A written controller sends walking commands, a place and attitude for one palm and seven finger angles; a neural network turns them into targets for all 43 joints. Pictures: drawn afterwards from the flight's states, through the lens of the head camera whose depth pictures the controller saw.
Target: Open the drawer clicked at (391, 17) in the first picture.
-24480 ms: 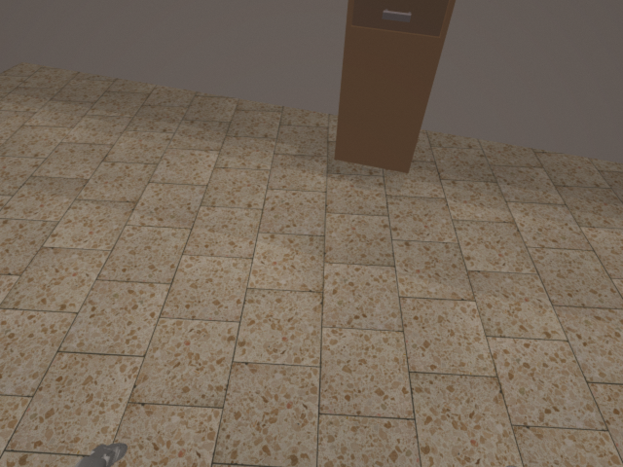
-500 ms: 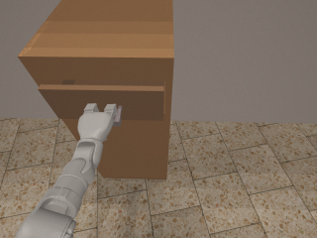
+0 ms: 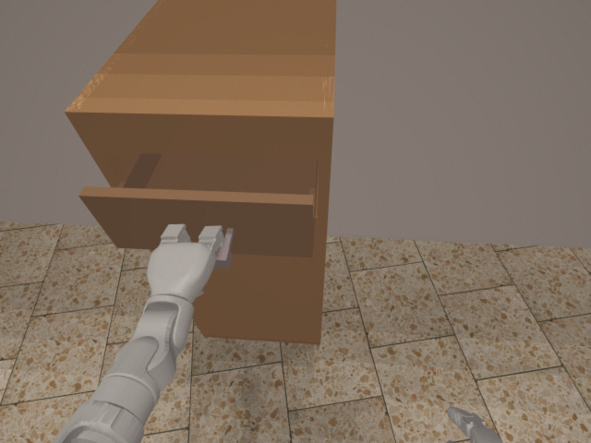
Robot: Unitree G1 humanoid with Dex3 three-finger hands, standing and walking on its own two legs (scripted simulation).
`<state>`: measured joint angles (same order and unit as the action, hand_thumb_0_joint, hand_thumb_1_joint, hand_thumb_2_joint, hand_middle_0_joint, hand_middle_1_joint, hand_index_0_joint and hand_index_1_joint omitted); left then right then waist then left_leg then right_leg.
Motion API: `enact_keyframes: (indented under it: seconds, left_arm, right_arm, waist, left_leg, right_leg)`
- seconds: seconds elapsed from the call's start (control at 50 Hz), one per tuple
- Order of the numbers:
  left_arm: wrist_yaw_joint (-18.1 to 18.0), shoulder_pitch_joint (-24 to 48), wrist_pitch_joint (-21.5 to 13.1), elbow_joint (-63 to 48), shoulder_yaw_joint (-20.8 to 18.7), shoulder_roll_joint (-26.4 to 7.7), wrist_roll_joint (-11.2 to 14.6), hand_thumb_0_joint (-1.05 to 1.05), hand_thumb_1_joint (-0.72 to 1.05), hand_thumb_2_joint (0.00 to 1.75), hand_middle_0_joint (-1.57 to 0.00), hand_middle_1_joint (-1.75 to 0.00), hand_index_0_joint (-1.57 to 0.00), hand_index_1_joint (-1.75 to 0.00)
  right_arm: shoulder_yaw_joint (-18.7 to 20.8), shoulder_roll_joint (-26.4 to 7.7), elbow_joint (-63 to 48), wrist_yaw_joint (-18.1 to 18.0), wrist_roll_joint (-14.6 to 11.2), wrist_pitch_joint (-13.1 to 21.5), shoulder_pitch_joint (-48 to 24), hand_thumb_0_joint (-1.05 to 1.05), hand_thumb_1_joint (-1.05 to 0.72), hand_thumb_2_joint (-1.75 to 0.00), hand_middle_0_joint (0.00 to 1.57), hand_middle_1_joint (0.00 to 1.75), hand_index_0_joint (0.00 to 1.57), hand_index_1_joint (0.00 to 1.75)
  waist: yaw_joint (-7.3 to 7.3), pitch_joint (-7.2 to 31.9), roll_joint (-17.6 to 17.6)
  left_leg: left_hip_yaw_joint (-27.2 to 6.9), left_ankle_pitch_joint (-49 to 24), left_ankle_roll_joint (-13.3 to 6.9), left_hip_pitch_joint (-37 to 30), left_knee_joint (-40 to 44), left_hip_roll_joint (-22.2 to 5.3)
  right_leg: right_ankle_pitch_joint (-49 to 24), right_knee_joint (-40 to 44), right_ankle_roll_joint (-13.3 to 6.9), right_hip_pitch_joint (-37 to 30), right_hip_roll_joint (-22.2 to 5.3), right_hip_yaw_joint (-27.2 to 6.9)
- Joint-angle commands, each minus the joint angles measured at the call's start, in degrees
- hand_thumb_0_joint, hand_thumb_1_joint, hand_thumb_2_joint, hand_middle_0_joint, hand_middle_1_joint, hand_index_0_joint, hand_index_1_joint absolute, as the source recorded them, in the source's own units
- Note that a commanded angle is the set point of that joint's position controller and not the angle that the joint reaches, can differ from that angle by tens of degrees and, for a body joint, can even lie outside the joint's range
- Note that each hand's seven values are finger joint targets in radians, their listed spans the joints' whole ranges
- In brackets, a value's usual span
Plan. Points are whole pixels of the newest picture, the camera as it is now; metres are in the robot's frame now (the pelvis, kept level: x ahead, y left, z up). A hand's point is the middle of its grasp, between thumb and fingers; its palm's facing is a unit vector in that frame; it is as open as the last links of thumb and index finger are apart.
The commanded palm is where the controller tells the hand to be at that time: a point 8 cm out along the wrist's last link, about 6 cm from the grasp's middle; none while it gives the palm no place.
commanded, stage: pull the drawer open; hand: left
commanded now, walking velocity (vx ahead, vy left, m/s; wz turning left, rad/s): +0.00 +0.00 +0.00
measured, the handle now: (198, 244) +0.41 +0.17 +0.01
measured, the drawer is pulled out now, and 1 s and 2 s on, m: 0.10 0.22 0.30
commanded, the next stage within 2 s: open the thumb to release the handle in 1.72 s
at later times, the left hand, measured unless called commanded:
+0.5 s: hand (185, 319) +0.29 +0.17 -0.01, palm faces -0.01 -0.08 -1.00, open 5.7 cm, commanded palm +0.25 +0.19 +0.05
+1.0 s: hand (172, 368) +0.23 +0.17 -0.01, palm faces +0.01 -0.10 -1.00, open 5.8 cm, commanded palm +0.19 +0.19 +0.05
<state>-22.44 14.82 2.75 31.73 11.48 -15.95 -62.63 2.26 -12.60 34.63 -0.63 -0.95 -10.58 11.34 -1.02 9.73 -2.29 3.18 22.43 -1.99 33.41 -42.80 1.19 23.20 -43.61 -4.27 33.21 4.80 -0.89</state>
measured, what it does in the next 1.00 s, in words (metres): stands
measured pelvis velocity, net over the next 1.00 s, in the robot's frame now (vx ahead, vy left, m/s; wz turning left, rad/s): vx -0.01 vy -0.01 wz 0.00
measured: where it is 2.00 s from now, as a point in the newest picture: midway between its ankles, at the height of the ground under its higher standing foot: outside the picture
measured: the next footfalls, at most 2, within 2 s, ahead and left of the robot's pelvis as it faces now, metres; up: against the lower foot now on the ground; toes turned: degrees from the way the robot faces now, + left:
none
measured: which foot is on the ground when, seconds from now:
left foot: down 0.00-1.00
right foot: down 0.00-1.00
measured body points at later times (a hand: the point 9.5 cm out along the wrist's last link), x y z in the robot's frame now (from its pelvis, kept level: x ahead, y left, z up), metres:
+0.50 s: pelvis -0.01 -0.01 +0.00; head +0.01 -0.04 +0.45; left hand +0.29 +0.17 +0.05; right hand +0.15 -0.25 -0.12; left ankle -0.02 +0.10 -0.71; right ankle -0.03 -0.07 -0.71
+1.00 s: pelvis -0.01 -0.01 -0.01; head +0.01 -0.05 +0.44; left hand +0.22 +0.18 +0.05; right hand +0.19 -0.23 -0.11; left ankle -0.02 +0.10 -0.71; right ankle -0.03 -0.07 -0.71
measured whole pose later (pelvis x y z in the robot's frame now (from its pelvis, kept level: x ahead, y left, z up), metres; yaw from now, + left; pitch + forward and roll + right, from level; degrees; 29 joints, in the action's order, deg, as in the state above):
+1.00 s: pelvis -0.01 -0.01 -0.01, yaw +0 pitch +10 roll +2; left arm -24.3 -14.1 0.6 5.4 11.0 -17.7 -62.7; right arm 1.1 -12.8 32.6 0.9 0.5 -7.6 6.6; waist 2.2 8.3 -2.5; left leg 3.5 23.0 -1.1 31.8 -45.0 1.3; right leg 24.6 -47.6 -5.1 32.5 4.7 -1.0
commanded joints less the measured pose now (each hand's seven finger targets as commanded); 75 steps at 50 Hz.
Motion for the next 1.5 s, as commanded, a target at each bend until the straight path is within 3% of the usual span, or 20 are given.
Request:
enact_keyframes:
  seconds: [0.0, 0.1, 0.18, 0.22, 0.38, 0.6, 0.66, 0.68, 0.8, 0.84, 0.92, 0.98, 1.12, 1.18, 1.24, 1.34, 1.44, 1.48]
  left_arm:
    - [-2.06, 5.73, 0.63, -12.26, -6.10, -8.26, 1.22, 0.00, 0.90, 0.90, -0.40, -1.35, -0.40, -1.35]
    - [-2.42, 0.94, 0.33, -15.87, -6.62, -8.19, 1.57, 0.00, 0.90, 0.90, -0.40, -1.35, -0.40, -1.35]
    - [-2.91, 2.68, 0.64, -16.46, -6.29, -8.70, 0.88, 0.00, 0.90, 0.90, -0.40, -1.35, -0.40, -1.35]
    - [-3.08, 0.40, 0.65, -18.05, -6.58, -8.81, 0.80, 0.00, 0.90, 0.90, -0.40, -1.35, -0.40, -1.35]
    - [-2.63, -1.93, 0.84, -19.84, -6.75, -9.26, 1.50, 0.00, 0.90, 0.90, -0.40, -1.35, -0.40, -1.35]
    - [-2.74, -17.42, -0.99, -27.68, -9.36, -9.93, 2.04, 0.00, 0.90, 0.90, -0.40, -1.35, -0.40, -1.35]
    - [-3.24, -18.62, -0.78, -29.60, -7.67, -8.57, 1.66, 0.00, 0.90, 0.90, -0.40, -1.35, -0.40, -1.35]
    - [-3.52, -18.23, -0.80, -30.96, -8.23, -9.18, 1.37, 0.00, 0.90, 0.90, -0.40, -1.35, -0.40, -1.35]
    - [-4.48, -22.16, -0.85, -34.11, -9.23, -9.95, 1.25, 0.00, 0.90, 0.90, -0.40, -1.35, -0.40, -1.35]
    - [-4.66, -24.11, -0.74, -35.30, -7.63, -8.26, 1.42, 0.00, 0.90, 0.90, -0.40, -1.35, -0.40, -1.35]
    - [-4.88, -24.92, -0.71, -37.44, -7.89, -8.61, 1.28, 0.00, 0.90, 0.90, -0.40, -1.35, -0.40, -1.35]
    - [-4.84, -28.86, -0.87, -38.01, -8.12, -8.74, 1.61, 0.00, 0.90, 0.90, -0.40, -1.35, -0.40, -1.35]
    - [-4.89, -37.58, -2.17, -43.36, -8.46, -8.69, 1.93, 0.00, 0.90, 0.90, -0.40, -1.35, -0.40, -1.35]
    - [-5.08, -41.32, -2.86, -45.45, -8.51, -8.57, 2.03, 0.00, 0.90, 0.90, -0.40, -1.35, -0.40, -1.35]
    - [-5.51, -43.69, -3.62, -46.43, -10.65, -10.11, 2.21, 0.00, 0.90, 0.90, -0.40, -1.35, -0.40, -1.35]
    - [-6.56, -45.97, -4.59, -48.27, -11.03, -10.10, 2.04, 0.00, 0.90, 0.90, -0.40, -1.35, -0.40, -1.35]
    - [-7.65, -47.66, -5.45, -47.80, -14.64, -12.52, 2.39, 0.00, 0.90, 0.90, -0.40, -1.35, -0.40, -1.35]
    - [-7.83, -48.40, -5.87, -48.55, -14.08, -11.93, 2.33, 0.00, 0.90, 0.90, -0.40, -1.35, -0.40, -1.35]
  right_arm:
    - [2.53, -7.23, -7.48, -0.07, 0.37, 2.49, -3.40, 0.00, -0.90, -0.90, 0.20, 0.30, 0.20, 0.30]
    - [2.39, -7.16, -7.83, 0.24, 0.50, 3.08, -4.26, 0.00, -0.90, -0.90, 0.20, 0.30, 0.20, 0.30]
    - [2.16, -7.08, -7.50, 0.05, 0.52, 3.49, -4.98, 0.00, -0.90, -0.90, 0.20, 0.30, 0.20, 0.30]
    - [2.25, -6.97, -7.86, 0.04, 0.61, 3.66, -5.43, 0.00, -0.90, -0.90, 0.20, 0.30, 0.20, 0.30]
    - [1.72, -6.78, -7.96, -0.32, 0.45, 4.19, -7.00, 0.00, -0.90, -0.90, 0.20, 0.30, 0.20, 0.30]
    - [1.18, -6.33, -9.94, 0.57, 0.97, 5.15, -9.66, 0.00, -0.90, -0.90, 0.20, 0.30, 0.20, 0.30]
    - [1.07, -6.17, -10.27, 0.96, 1.06, 5.26, -9.96, 0.00, -0.90, -0.90, 0.20, 0.30, 0.20, 0.30]
    - [1.11, -6.21, -10.24, 1.01, 1.19, 5.29, -10.27, 0.00, -0.90, -0.90, 0.20, 0.30, 0.20, 0.30]
    - [0.91, -6.12, -10.47, 1.07, 1.51, 5.42, -11.09, 0.00, -0.90, -0.90, 0.20, 0.30, 0.20, 0.30]
    - [0.90, -5.88, -10.70, 1.32, 1.57, 5.63, -11.29, 0.00, -0.90, -0.90, 0.20, 0.30, 0.20, 0.30]
    - [0.75, -5.91, -10.85, 1.41, 1.77, 5.61, -11.81, 0.00, -0.90, -0.90, 0.20, 0.30, 0.20, 0.30]
    - [0.41, -5.66, -11.27, 1.51, 1.75, 5.80, -12.31, 0.00, -0.90, -0.90, 0.20, 0.30, 0.20, 0.30]
    - [0.08, -5.38, -12.68, 2.42, 2.05, 5.87, -12.46, 0.00, -0.90, -0.90, 0.20, 0.30, 0.20, 0.30]
    - [-0.01, -5.53, -13.22, 2.95, 2.38, 5.94, -12.60, 0.00, -0.90, -0.90, 0.20, 0.30, 0.20, 0.30]
    - [-0.03, -5.53, -13.46, 3.09, 2.57, 5.91, -12.52, 0.00, -0.90, -0.90, 0.20, 0.30, 0.20, 0.30]
    - [0.04, -5.75, -13.90, 3.46, 3.01, 5.89, -12.26, 0.00, -0.90, -0.90, 0.20, 0.30, 0.20, 0.30]
    - [-0.02, -5.57, -13.93, 2.73, 2.99, 5.93, -12.31, 0.00, -0.90, -0.90, 0.20, 0.30, 0.20, 0.30]
    - [0.06, -5.58, -13.96, 2.80, 3.17, 5.94, -12.18, 0.00, -0.90, -0.90, 0.20, 0.30, 0.20, 0.30]
  waist:
    - [2.20, 15.57, 3.70]
    - [2.57, 15.16, 4.70]
    - [1.87, 11.68, 5.08]
    - [2.60, 12.86, 3.88]
    - [2.93, 11.45, 4.42]
    - [5.08, 12.04, 4.54]
    - [4.37, 9.12, 4.04]
    - [4.49, 9.88, 3.76]
    - [4.75, 10.37, 3.54]
    - [4.56, 9.92, 4.28]
    - [4.47, 9.79, 4.18]
    - [4.98, 8.82, 5.27]
    - [6.01, 9.06, 2.82]
    - [6.03, 8.32, 3.47]
    - [6.07, 7.47, 4.48]
    - [5.80, 6.34, 3.59]
    - [6.12, 6.00, 5.34]
    - [6.11, 6.52, 4.07]
  left_leg:
    - [-1.72, -22.99, -0.35, -8.10, 1.82, 1.53]
    - [-1.86, -21.32, -0.18, -7.13, 2.09, 1.69]
    - [-1.90, -17.08, -0.43, -6.44, 2.40, 1.64]
    - [-1.77, -17.77, -0.40, -7.34, 2.39, 1.73]
    - [-1.87, -15.07, -0.37, -6.44, 2.76, 1.89]
    - [-2.18, -17.39, 0.29, -6.06, 2.38, 2.28]
    - [-2.19, -15.50, 0.13, -6.13, 2.23, 2.15]
    - [-2.12, -15.21, 0.11, -6.35, 2.08, 2.07]
    - [-2.54, -15.61, 0.36, -6.62, 1.16, 2.19]
    - [-2.51, -15.42, 0.21, -6.90, 0.97, 2.10]
    - [-2.72, -15.02, 0.23, -7.03, 0.46, 2.09]
    - [-2.83, -14.24, 0.24, -6.21, 0.28, 2.22]
    - [-2.88, -15.49, 0.37, -6.40, -0.56, 2.16]
    - [-3.00, -14.89, 0.39, -5.21, -1.39, 2.29]
    - [-3.01, -13.28, 0.37, -3.95, -2.09, 2.43]
    - [-3.17, -11.29, 0.29, -3.40, -3.40, 2.49]
    - [-3.15, -8.03, 0.21, -0.51, -4.46, 2.97]
    - [-3.17, -8.33, 0.21, -1.00, -4.91, 3.01]
  right_leg:
    - [-32.80, 4.62, 1.46, -12.60, -2.21, -3.56]
    - [-32.80, 4.53, 1.62, -13.51, -2.44, -4.17]
    - [-25.91, 5.48, 1.67, -10.65, -2.28, -4.14]
    - [-26.40, 5.38, 1.53, -11.31, -2.37, -4.40]
    - [-23.57, 5.88, 1.77, -11.28, -2.59, -4.69]
    - [-32.67, 4.22, 1.83, -14.11, -3.14, -6.52]
    - [-27.37, 4.75, 1.62, -11.41, -2.82, -6.14]
    - [-26.40, 4.78, 1.61, -11.22, -2.79, -6.41]
    - [-27.12, 3.74, 1.37, -10.85, -2.67, -6.85]
    - [-27.05, 3.69, 1.58, -10.33, -2.80, -6.36]
    - [-26.30, 3.46, 1.49, -9.43, -2.71, -6.81]
    - [-25.87, 3.26, 1.63, -9.37, -2.75, -6.74]
    - [-26.53, 1.97, 1.08, -9.16, -2.64, -6.99]
    - [-26.54, 1.39, 1.15, -8.19, -2.65, -7.57]
    - [-26.24, 1.28, 1.26, -7.62, -2.79, -8.51]
    - [-21.59, 0.91, 0.89, -4.23, -2.66, -8.60]
    - [-19.67, 1.49, 1.24, -4.54, -3.25, -10.17]
    - [-19.34, 1.06, 1.07, -3.59, -3.21, -9.97]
